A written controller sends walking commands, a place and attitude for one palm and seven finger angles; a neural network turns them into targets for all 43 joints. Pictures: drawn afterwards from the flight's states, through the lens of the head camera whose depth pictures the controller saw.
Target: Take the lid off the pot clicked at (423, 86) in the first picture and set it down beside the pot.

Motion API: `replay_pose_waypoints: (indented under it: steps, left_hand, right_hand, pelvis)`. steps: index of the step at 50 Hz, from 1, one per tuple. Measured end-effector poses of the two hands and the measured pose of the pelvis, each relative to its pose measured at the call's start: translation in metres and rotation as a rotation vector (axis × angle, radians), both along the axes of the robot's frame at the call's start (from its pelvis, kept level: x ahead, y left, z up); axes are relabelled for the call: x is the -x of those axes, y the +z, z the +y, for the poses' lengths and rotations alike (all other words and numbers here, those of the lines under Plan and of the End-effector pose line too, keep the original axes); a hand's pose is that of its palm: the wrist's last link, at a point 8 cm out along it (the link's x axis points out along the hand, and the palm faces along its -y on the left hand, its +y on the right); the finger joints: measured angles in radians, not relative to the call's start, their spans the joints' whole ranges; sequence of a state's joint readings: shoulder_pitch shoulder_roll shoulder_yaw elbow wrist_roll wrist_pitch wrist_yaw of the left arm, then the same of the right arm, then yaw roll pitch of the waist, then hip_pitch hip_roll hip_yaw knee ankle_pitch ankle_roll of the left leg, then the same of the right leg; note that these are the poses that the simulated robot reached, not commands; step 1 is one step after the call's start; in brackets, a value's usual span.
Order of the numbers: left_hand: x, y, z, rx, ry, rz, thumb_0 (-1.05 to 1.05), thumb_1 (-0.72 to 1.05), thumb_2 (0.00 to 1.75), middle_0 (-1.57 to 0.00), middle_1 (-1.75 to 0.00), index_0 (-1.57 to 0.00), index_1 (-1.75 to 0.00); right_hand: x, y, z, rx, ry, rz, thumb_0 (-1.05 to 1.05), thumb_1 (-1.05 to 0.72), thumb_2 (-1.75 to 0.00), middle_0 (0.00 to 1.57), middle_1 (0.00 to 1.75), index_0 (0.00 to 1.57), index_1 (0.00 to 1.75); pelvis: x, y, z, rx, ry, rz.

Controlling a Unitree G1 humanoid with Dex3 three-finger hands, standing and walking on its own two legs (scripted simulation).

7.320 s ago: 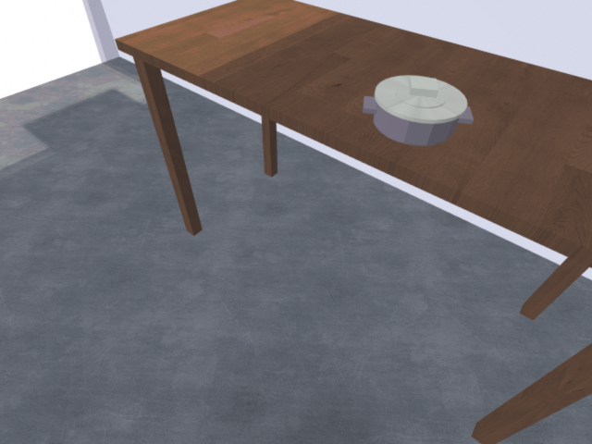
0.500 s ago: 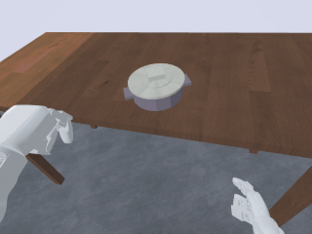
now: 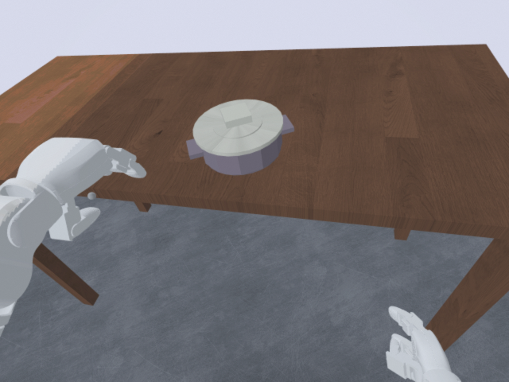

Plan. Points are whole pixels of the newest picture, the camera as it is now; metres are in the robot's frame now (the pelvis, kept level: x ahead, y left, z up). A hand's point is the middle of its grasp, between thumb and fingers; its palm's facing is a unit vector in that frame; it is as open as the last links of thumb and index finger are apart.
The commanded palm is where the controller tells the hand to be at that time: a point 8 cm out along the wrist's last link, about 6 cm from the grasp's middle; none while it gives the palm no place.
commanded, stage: reach forward and open the fingers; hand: left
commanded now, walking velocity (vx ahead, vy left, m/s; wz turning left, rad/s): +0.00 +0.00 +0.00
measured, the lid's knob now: (236, 115) +0.55 +0.10 +0.15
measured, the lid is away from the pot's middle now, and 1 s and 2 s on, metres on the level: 0.00 0.00 0.00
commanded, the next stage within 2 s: move the open hand above the knob in 0.10 s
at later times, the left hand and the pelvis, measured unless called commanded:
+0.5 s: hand (115, 143) +0.35 +0.22 +0.24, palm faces -0.02 +0.03 -1.00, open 10.3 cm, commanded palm +0.32 +0.21 +0.28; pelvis +0.00 -0.01 +0.00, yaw +0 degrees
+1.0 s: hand (184, 137) +0.40 +0.14 +0.21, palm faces -0.11 +0.12 -0.99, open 10.3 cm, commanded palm +0.39 +0.17 +0.28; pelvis +0.02 -0.01 +0.00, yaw +0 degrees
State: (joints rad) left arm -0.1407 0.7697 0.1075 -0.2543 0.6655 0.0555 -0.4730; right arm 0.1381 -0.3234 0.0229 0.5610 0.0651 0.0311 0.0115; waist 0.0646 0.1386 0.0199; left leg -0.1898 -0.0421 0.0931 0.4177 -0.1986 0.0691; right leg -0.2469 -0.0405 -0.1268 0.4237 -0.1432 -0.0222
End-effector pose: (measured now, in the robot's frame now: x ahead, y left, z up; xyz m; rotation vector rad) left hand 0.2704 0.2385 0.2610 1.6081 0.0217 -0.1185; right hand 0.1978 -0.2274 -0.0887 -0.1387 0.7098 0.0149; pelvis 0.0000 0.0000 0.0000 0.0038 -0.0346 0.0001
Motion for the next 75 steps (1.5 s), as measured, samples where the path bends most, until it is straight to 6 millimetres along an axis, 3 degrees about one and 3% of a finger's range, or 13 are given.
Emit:
replay_pose_waypoints:
  steps: [9, 17, 24, 32, 39, 42, 46, 49, 55, 62, 64, 70, 75]
  left_hand:
    - [-0.02, 0.026, 0.008, -0.014, 0.069, -0.067, 0.0, -0.43, 1.72, -0.89, -0.09, -0.89, -0.09]
    - [-0.031, 0.0, -0.033, -0.048, -0.043, 0.005, 0.0, -0.43, 1.71, -0.88, -0.08, -0.87, -0.08]
    - [-0.06, 0.034, -0.02, -0.013, 0.071, -0.074, 0.0, -0.43, 1.7, -0.87, -0.08, -0.87, -0.08]
    - [-0.078, -0.006, -0.061, -0.038, -0.041, 0.057, 0.0, -0.42, 1.7, -0.87, -0.08, -0.87, -0.08]
    - [-0.103, 0.043, -0.046, 0.013, 0.054, -0.062, 0.0, -0.42, 1.7, -0.87, -0.08, -0.87, -0.08]
    - [-0.108, 0.029, -0.05, 0.047, 0.087, -0.018, 0.0, -0.42, 1.7, -0.87, -0.08, -0.86, -0.08]
    - [-0.105, -0.009, -0.087, 0.007, -0.06, 0.08, 0.0, -0.42, 1.7, -0.87, -0.08, -0.86, -0.08]
    - [-0.11, -0.003, -0.101, -0.06, -0.14, 0.061, 0.0, -0.42, 1.7, -0.87, -0.08, -0.87, -0.08]
    - [-0.144, 0.046, -0.066, 0.066, 0.056, -0.058, 0.0, -0.42, 1.7, -0.87, -0.08, -0.87, -0.08]
    - [-0.143, -0.013, -0.099, -0.002, -0.047, 0.107, 0.0, -0.42, 1.7, -0.86, -0.08, -0.86, -0.08]
    - [-0.148, -0.011, -0.106, -0.036, -0.096, 0.109, 0.0, -0.42, 1.7, -0.87, -0.08, -0.87, -0.08]
    - [-0.179, 0.05, -0.088, 0.081, 0.007, -0.037, 0.0, -0.42, 1.7, -0.87, -0.08, -0.87, -0.08]
    - [-0.191, 0.013, -0.095, 0.031, 0.054, 0.072, 0.0, -0.42, 1.7, -0.86, -0.08, -0.86, -0.08]
  right_hand:
    - [0.006, 0.0, -0.003, -0.008, -0.006, -0.003, 0.01, -0.9, -0.9, 0.2, 0.3, 0.2, 0.3]
    - [0.001, -0.002, 0.0, -0.021, 0.002, -0.014, 0.01, -0.9, -0.9, 0.2, 0.3, 0.2, 0.3]
    - [0.002, -0.006, -0.004, -0.037, -0.004, 0.016, 0.01, -0.9, -0.9, 0.2, 0.3, 0.2, 0.3]
    - [0.0, -0.008, -0.014, -0.026, -0.024, 0.035, 0.01, -0.9, -0.9, 0.2, 0.3, 0.2, 0.3]
    - [0.001, -0.009, -0.022, -0.023, -0.048, 0.055, 0.01, -0.9, -0.9, 0.2, 0.3, 0.2, 0.3]
    - [0.001, -0.011, -0.022, -0.05, -0.05, 0.077, 0.01, -0.9, -0.9, 0.2, 0.3, 0.2, 0.3]
    - [-0.004, -0.009, -0.021, -0.042, -0.049, 0.074, 0.01, -0.9, -0.9, 0.2, 0.3, 0.2, 0.3]
    - [-0.007, -0.007, -0.018, -0.013, -0.055, 0.049, 0.01, -0.9, -0.9, 0.2, 0.3, 0.2, 0.3]
    - [0.003, -0.009, -0.015, -0.037, -0.072, 0.083, 0.01, -0.9, -0.9, 0.2, 0.3, 0.2, 0.3]
    - [0.008, -0.014, -0.015, -0.034, -0.078, 0.137, 0.01, -0.9, -0.9, 0.2, 0.3, 0.2, 0.3]
    - [0.009, -0.013, -0.015, -0.005, -0.093, 0.12, 0.01, -0.9, -0.9, 0.2, 0.3, 0.2, 0.3]
    - [0.021, -0.015, -0.015, 0.003, -0.123, 0.134, 0.01, -0.9, -0.9, 0.2, 0.3, 0.2, 0.3]
    - [0.033, -0.021, -0.014, -0.019, -0.129, 0.212, 0.01, -0.9, -0.9, 0.2, 0.3, 0.2, 0.3]
  pelvis:
    - [0.006, -0.001, -0.005, -0.008, 0.002, -0.003]
    - [0.005, -0.002, -0.007, -0.012, 0.002, -0.008]
    - [0.001, -0.001, -0.012, -0.014, 0.007, 0.006]
    - [-0.005, -0.002, -0.014, -0.015, 0.001, 0.011]
    - [-0.013, 0.0, -0.016, -0.016, 0.0, 0.023]
    - [-0.015, 0.0, -0.015, -0.015, -0.001, 0.029]
    - [-0.015, -0.001, -0.013, -0.015, -0.004, 0.024]
    - [-0.017, -0.001, -0.013, -0.016, -0.001, 0.018]
    - [-0.02, 0.0, -0.013, -0.015, -0.007, 0.038]
    - [-0.022, -0.001, -0.007, -0.011, -0.006, 0.041]
    - [-0.023, -0.001, -0.006, -0.01, -0.005, 0.036]
    - [-0.029, 0.001, -0.001, -0.009, -0.005, 0.057]
    - [-0.031, 0.0, 0.003, -0.008, -0.012, 0.079]
